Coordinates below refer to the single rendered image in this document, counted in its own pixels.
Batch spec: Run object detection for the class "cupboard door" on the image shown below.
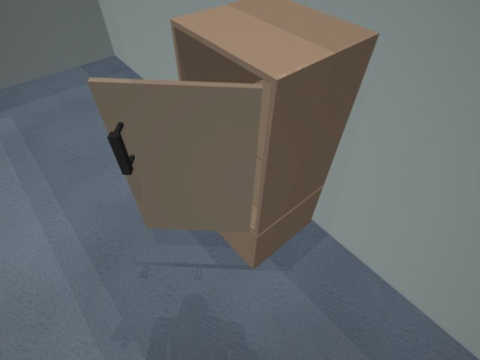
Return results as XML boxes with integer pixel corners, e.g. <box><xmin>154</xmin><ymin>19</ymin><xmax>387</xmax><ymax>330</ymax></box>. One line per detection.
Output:
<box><xmin>87</xmin><ymin>77</ymin><xmax>263</xmax><ymax>233</ymax></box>

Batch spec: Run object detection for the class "handle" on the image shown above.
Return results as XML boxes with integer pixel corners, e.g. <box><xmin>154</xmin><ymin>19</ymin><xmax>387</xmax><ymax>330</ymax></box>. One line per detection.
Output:
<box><xmin>107</xmin><ymin>122</ymin><xmax>135</xmax><ymax>175</ymax></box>

